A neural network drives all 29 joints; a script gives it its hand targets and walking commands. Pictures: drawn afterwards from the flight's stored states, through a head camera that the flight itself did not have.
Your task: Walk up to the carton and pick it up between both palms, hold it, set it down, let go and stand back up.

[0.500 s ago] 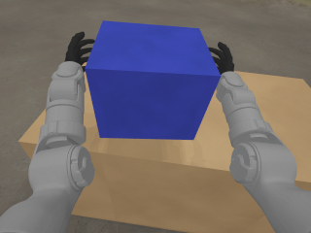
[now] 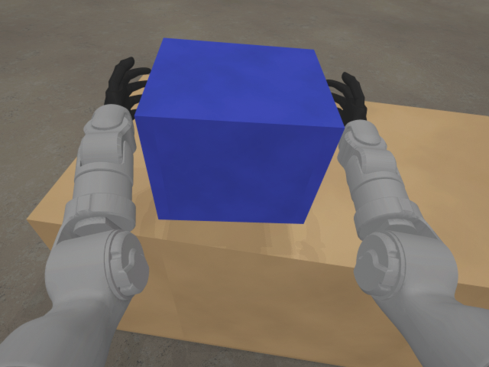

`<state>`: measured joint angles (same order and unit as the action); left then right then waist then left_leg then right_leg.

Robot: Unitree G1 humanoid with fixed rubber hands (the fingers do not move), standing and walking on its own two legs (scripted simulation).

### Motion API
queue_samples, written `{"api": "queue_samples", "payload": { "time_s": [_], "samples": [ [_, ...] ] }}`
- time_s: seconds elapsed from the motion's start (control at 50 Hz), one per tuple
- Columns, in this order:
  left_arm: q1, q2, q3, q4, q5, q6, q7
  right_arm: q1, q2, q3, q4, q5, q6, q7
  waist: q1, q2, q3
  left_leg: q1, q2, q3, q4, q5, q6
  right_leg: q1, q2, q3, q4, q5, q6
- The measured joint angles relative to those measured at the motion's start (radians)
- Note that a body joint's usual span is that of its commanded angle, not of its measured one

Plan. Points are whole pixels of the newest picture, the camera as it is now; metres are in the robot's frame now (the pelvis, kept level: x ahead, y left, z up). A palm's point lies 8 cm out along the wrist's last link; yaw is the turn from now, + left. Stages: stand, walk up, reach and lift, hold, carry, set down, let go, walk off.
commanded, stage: set down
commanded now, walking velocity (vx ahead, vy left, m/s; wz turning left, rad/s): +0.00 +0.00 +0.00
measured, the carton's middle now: (236, 134) +0.48 +0.01 +0.14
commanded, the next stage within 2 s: none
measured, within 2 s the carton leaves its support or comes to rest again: rests again in 1.70 s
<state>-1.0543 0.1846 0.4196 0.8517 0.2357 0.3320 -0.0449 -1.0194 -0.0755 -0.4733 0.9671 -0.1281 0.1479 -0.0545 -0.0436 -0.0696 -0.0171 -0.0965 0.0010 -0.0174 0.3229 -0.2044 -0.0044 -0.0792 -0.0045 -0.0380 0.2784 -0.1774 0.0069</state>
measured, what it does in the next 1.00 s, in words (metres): stands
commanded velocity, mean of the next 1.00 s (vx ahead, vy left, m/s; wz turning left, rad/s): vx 0.00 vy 0.00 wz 0.00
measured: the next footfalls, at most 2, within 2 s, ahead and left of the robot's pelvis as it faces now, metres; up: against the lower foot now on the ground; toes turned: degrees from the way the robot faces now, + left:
none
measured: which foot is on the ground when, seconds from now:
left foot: down 0.00-1.00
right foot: down 0.00-1.00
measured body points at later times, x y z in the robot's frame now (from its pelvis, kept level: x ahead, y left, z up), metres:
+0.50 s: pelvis +0.00 +0.00 +0.00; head +0.01 +0.03 +0.45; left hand +0.47 +0.19 +0.19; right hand +0.45 -0.17 +0.18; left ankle -0.02 +0.12 -0.75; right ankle -0.02 -0.12 -0.75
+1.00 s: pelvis +0.01 +0.00 +0.00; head +0.05 +0.02 +0.45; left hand +0.49 +0.19 +0.16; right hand +0.46 -0.18 +0.15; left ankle -0.02 +0.12 -0.75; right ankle -0.02 -0.12 -0.75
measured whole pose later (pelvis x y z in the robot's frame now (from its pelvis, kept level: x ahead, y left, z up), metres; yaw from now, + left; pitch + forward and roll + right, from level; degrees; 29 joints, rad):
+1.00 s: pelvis +0.01 +0.00 +0.00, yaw -1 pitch +7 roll +0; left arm -1.10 0.19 0.54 1.05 0.28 0.17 -0.07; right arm -1.00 0.03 -0.70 0.87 -0.40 0.10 0.00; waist -0.02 -0.04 -0.05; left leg -0.24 -0.01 0.00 0.31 -0.19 0.00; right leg -0.26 -0.02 -0.02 0.33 -0.20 0.01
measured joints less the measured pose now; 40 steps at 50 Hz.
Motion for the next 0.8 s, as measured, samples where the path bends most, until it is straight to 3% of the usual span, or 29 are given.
{"api": "queue_samples", "payload": {
  "time_s": [0.8],
  "samples": [
    [-0.041,-0.011,0.104,0.149,0.047,-0.12,-0.022,0.025,0.087,-0.2,-0.091,-0.227,-0.036,0.053,0.018,0.017,-0.022,-0.1,-0.011,0.014,-0.017,0.012,0.007,-0.127,-0.012,0.011,0.034,-0.011,0.006]
  ]
}}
